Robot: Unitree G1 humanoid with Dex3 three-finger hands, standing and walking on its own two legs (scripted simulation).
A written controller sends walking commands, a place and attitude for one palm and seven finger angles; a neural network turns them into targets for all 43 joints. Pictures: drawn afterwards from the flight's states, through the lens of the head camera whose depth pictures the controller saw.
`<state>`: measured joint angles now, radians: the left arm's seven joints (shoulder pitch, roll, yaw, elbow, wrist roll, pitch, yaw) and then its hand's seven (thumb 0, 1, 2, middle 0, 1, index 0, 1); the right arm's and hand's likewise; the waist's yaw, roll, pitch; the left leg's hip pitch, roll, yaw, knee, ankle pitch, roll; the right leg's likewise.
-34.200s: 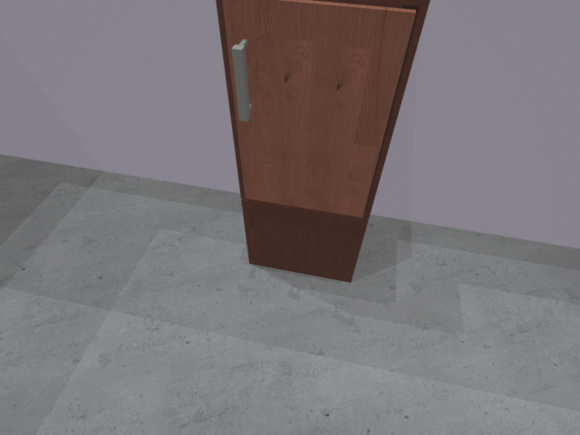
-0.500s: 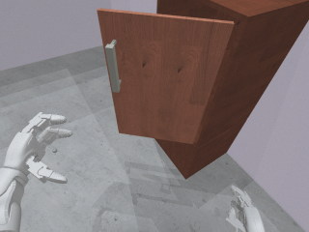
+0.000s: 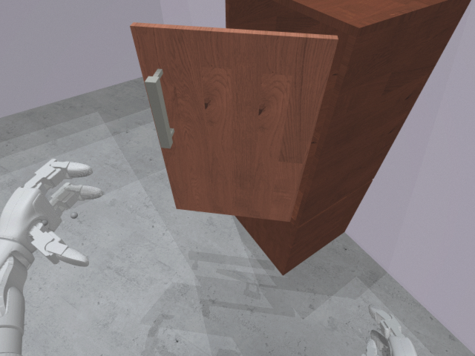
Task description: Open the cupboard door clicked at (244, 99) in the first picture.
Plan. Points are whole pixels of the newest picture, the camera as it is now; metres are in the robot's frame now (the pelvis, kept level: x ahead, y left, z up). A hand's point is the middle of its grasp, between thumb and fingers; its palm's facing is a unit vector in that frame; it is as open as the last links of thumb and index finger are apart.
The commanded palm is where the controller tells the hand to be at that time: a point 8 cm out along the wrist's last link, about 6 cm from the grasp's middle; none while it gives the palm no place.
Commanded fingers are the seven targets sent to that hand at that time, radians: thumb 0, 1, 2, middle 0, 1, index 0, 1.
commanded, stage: raise the hand with hooked fingers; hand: left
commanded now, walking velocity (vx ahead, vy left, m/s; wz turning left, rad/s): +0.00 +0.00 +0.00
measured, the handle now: (163, 110) +0.59 +0.21 +0.09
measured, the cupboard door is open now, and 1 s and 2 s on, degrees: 48 48 48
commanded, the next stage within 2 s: move the hooked fingers beside the handle in 0.24 s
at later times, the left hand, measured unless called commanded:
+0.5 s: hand (81, 208) +0.30 +0.26 +0.12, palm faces +0.00 -1.00 -0.02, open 14.0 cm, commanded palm +0.28 +0.31 +0.12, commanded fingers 0.00 -0.50 0.30 -0.30 -1.20 -0.30 -1.20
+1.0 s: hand (101, 168) +0.39 +0.27 +0.11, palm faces -0.06 -1.00 +0.00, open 14.0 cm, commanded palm +0.37 +0.32 +0.11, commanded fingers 0.00 -0.50 0.30 -0.30 -1.20 -0.30 -1.20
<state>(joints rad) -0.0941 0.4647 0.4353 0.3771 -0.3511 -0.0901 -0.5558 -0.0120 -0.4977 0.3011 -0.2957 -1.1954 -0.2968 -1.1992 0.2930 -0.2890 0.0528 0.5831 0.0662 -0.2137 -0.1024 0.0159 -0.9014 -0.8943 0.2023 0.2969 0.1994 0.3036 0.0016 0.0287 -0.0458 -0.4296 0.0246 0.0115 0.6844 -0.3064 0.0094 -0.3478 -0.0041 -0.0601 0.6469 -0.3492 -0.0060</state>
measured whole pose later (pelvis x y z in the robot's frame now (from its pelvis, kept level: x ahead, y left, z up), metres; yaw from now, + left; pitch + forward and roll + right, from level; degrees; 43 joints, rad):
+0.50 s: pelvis +0.00 -0.02 +0.00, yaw +0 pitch +3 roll -1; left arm -0.19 0.47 0.44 0.51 -0.35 -0.12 -0.56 -0.01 -0.50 0.30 -0.30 -1.20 -0.30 -1.20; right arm 0.26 -0.28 0.06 0.60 0.07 -0.21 -0.13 0.01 -0.90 -0.89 0.20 0.30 0.20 0.30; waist 0.01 0.03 -0.05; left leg -0.44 0.04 0.00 0.69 -0.30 -0.01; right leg -0.36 0.01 -0.07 0.67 -0.36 -0.03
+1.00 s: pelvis +0.00 +0.00 -0.01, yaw -1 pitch +8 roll -2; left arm -0.52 0.56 0.44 0.85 -0.27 -0.20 -0.56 -0.01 -0.50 0.30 -0.30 -1.20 -0.30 -1.20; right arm 0.36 -0.30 0.04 0.62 0.06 -0.11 -0.10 0.01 -0.90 -0.89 0.20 0.30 0.20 0.30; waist -0.06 0.01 -0.06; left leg -0.57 0.03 0.02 0.76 -0.33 0.01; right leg -0.49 0.00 -0.05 0.72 -0.36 0.00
